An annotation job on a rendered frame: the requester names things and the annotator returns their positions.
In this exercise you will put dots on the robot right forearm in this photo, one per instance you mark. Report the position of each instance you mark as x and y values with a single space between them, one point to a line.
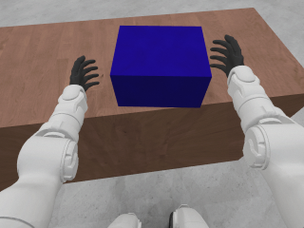
250 101

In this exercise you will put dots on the right robot upper arm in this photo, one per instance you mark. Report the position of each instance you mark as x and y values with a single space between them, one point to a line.
277 151

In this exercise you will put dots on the robot left forearm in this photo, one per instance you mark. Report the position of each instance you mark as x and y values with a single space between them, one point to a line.
66 120

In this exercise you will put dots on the robot right shin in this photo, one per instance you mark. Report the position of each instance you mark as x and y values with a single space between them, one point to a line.
183 206

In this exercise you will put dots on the left robot upper arm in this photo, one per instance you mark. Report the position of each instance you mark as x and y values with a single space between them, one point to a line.
45 164

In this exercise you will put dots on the pedestal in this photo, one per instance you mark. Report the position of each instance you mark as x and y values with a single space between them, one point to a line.
114 141

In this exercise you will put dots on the left robot thigh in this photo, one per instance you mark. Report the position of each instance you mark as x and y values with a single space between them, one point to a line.
126 221

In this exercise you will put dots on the left robot hand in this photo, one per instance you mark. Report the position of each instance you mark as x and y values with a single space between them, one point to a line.
78 73

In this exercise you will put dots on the carton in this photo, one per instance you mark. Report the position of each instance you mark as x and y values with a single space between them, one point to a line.
160 66

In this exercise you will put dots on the right robot hand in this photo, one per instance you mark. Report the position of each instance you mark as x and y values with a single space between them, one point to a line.
233 57

